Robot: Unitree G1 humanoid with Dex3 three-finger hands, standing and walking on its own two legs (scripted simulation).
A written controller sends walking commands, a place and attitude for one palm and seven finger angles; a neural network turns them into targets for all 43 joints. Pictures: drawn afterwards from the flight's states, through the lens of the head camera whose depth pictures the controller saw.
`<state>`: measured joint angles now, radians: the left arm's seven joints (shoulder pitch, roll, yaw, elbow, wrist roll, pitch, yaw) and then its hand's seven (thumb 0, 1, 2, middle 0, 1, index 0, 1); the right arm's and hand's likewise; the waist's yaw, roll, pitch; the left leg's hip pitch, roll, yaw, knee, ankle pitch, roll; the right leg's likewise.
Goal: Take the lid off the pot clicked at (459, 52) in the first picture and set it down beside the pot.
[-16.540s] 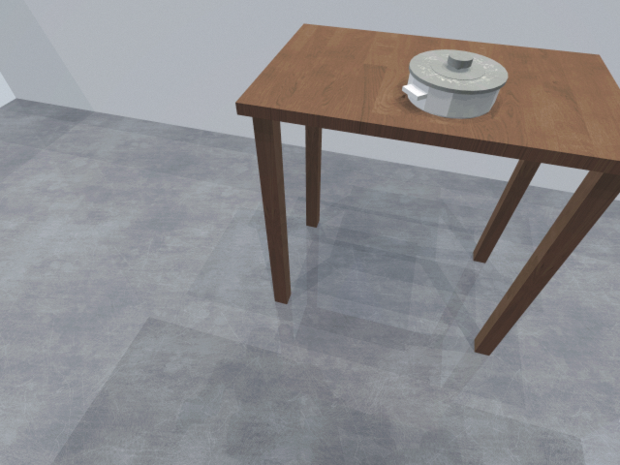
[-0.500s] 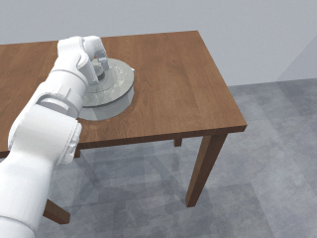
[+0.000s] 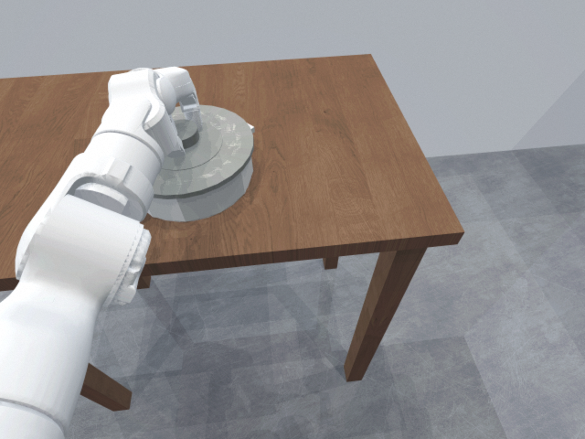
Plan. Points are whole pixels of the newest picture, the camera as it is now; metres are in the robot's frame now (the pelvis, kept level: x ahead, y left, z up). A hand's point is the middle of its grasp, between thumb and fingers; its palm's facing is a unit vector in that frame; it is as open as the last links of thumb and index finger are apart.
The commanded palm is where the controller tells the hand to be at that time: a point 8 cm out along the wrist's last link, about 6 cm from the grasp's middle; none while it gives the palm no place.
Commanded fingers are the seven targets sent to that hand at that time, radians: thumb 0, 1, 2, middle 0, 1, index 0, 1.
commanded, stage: close the fingers and squeeze the knob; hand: left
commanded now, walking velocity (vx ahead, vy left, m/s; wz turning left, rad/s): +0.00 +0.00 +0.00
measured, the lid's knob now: (180, 134) +0.51 +0.12 +0.16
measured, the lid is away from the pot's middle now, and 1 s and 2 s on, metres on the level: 0.00 0.00 0.01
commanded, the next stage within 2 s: lift the lid straight up in 0.80 s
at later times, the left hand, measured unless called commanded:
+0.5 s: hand (172, 133) +0.48 +0.13 +0.18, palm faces -0.39 -0.11 -0.91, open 8.4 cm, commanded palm +0.48 +0.13 +0.23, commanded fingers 0.00 0.46 0.88 -0.81 -1.12 -0.64 -1.04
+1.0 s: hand (172, 134) +0.48 +0.12 +0.18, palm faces -0.40 -0.08 -0.91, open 8.4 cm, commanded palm +0.48 +0.12 +0.24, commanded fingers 0.00 0.68 0.95 -0.88 -1.15 -0.68 -1.06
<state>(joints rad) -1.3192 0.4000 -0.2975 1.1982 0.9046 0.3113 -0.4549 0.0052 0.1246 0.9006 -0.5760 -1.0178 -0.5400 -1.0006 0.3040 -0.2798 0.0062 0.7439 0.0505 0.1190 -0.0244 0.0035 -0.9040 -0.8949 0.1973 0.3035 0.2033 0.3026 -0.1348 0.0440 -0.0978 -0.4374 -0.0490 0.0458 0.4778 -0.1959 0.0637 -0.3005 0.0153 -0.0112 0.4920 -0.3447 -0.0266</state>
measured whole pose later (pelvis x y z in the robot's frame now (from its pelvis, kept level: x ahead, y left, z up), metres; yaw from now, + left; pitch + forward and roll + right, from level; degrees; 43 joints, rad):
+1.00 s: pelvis +0.00 +0.00 +0.00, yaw +0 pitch +8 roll +1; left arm -1.29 0.39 -0.32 1.17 0.90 0.30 -0.46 -0.01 0.26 0.77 -0.70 -1.06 -0.49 -0.96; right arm 0.29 -0.28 0.00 0.75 0.05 0.10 -0.03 0.00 -0.90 -0.89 0.20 0.30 0.20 0.30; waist -0.12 0.05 -0.10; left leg -0.42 -0.05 0.04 0.46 -0.19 0.06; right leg -0.29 0.02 -0.01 0.49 -0.34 -0.03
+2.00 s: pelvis +0.00 -0.01 +0.00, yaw +0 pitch +8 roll +1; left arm -1.44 0.44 -0.30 1.15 0.92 0.37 -0.54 -0.04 0.27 0.76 -0.75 -1.09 -0.48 -0.94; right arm 0.28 -0.29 0.01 0.75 0.05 0.07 -0.02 0.01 -0.90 -0.90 0.20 0.30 0.20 0.30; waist -0.11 0.05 -0.11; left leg -0.40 -0.05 0.04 0.44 -0.18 0.05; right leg -0.27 0.02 -0.01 0.47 -0.34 -0.04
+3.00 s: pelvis +0.00 +0.00 +0.00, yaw +0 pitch +10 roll +1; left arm -1.65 0.45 -0.26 1.28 0.97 0.47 -0.54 -0.04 0.27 0.77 -0.77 -1.09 -0.47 -0.94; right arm 0.30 -0.28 0.02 0.77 0.05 0.02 -0.01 0.01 -0.90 -0.89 0.20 0.30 0.20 0.30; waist -0.13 0.06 -0.12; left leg -0.42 -0.06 0.04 0.42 -0.17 0.06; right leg -0.29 0.01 -0.01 0.45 -0.32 -0.03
